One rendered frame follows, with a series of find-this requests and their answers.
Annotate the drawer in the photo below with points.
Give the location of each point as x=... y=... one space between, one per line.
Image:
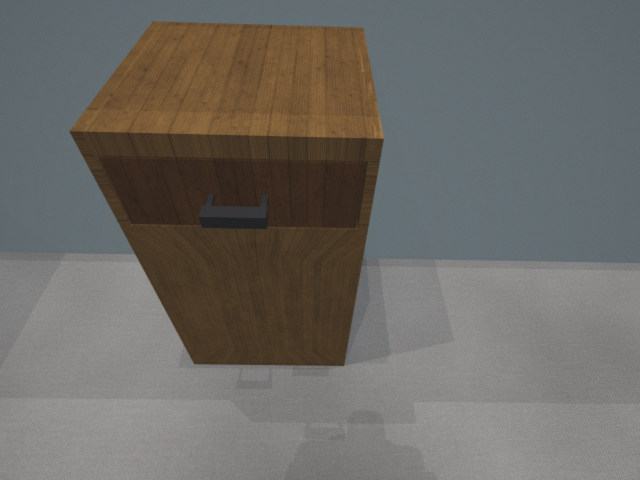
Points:
x=301 y=193

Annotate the handle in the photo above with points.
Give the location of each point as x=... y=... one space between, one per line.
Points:
x=232 y=216

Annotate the cabinet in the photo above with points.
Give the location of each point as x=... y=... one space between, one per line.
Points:
x=275 y=296

